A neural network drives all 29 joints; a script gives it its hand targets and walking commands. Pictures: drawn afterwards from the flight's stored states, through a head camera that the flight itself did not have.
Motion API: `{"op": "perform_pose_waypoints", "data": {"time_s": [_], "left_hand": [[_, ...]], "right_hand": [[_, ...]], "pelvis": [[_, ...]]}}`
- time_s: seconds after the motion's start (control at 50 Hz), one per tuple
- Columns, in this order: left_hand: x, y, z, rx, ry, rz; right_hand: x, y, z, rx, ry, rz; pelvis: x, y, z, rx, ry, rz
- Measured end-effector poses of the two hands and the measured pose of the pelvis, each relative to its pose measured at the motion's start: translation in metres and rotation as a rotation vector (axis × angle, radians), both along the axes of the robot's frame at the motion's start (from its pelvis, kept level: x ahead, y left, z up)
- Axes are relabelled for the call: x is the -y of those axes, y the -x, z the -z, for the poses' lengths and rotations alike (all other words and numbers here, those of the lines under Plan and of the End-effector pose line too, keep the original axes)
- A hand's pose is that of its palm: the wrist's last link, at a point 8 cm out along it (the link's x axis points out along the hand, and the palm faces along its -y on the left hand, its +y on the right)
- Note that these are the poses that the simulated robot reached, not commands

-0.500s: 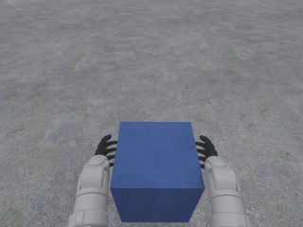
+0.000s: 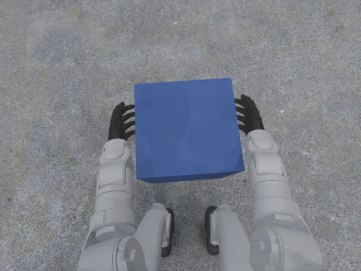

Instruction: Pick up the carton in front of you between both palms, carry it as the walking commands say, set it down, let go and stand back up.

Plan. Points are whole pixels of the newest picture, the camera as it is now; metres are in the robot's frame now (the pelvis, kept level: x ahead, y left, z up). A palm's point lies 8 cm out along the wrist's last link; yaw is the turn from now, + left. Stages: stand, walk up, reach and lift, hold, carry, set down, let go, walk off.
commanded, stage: set down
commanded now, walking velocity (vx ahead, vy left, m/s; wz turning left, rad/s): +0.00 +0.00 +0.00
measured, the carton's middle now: (184, 139) +0.40 +0.03 -0.14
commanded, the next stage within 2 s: none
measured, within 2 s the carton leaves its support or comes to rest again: rests again in 1.68 s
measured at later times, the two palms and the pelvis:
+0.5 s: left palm (126, 133) +0.42 +0.19 -0.18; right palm (230, 122) +0.47 -0.10 -0.19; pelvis -0.01 +0.00 -0.12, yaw +1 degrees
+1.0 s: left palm (133, 136) +0.46 +0.22 -0.34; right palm (214, 122) +0.53 -0.07 -0.35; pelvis -0.03 -0.01 -0.24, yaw +2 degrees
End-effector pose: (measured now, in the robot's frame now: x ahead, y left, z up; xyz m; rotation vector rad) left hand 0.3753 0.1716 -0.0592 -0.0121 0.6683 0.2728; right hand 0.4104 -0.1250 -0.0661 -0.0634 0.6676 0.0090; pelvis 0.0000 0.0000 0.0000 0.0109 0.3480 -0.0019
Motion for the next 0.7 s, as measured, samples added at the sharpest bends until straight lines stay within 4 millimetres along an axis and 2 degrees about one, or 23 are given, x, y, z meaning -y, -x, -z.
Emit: {"op": "perform_pose_waypoints", "data": {"time_s": [0.1,0.28,0.42,0.54,0.7], "left_hand": [[-0.007,-0.014,0.036,0.030,0.024,-0.020],[-0.017,-0.034,0.069,0.026,0.043,-0.050],[-0.020,-0.041,0.101,-0.002,0.039,-0.062],[-0.025,-0.053,0.135,-0.002,0.021,-0.068],[-0.038,-0.063,0.192,-0.011,0.010,-0.090]], "right_hand": [[-0.007,-0.014,0.037,0.021,-0.019,0.011],[-0.018,-0.042,0.065,0.012,-0.030,0.003],[-0.022,-0.053,0.098,-0.014,-0.017,-0.019],[-0.027,-0.067,0.138,-0.015,-0.023,-0.035],[-0.041,-0.085,0.195,-0.020,-0.023,-0.067]], "pelvis": [[0.001,0.000,0.031,-0.141,-0.002,-0.003],[0.000,-0.002,0.074,-0.266,0.003,-0.010],[0.001,0.001,0.102,-0.327,-0.001,-0.012],[0.004,0.009,0.132,-0.371,-0.008,-0.007],[0.009,0.018,0.175,-0.419,-0.012,-0.011]]}}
